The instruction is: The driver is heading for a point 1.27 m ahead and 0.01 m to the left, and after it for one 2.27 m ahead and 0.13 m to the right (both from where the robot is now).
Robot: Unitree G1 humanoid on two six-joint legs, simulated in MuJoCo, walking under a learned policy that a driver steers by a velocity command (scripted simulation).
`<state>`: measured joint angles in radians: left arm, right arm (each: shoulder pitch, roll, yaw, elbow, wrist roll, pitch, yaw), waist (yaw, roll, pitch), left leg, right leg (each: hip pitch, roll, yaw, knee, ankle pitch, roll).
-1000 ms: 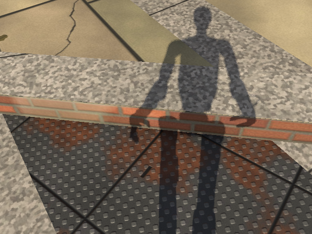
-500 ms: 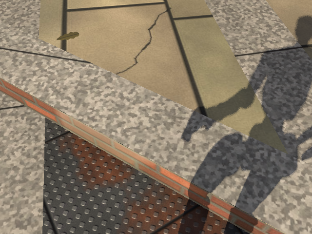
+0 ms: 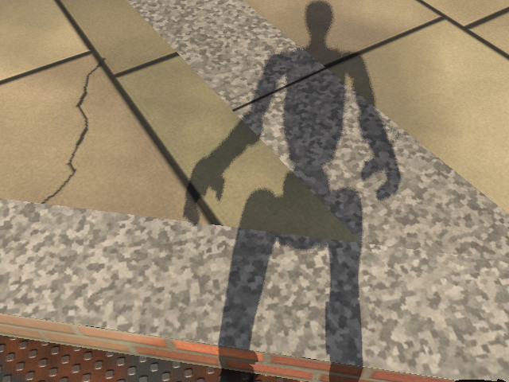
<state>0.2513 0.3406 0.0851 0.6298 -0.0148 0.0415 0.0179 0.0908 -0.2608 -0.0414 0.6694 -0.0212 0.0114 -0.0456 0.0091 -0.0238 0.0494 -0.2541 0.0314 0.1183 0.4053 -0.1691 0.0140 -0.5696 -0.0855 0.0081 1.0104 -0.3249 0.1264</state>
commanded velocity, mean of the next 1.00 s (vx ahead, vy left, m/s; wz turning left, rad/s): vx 0.32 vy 0.00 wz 0.07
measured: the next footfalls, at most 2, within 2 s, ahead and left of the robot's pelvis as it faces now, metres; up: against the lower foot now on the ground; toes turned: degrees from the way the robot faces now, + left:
right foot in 0.14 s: +0.06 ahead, -0.16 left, +0.00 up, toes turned -12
left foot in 0.72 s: +0.09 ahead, +0.09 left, +0.00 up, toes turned +0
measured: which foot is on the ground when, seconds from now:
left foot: down 0.00-0.14, up 0.16-0.70, down 0.72-1.00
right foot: up 0.00-0.12, down 0.14-0.72, up 0.74-1.00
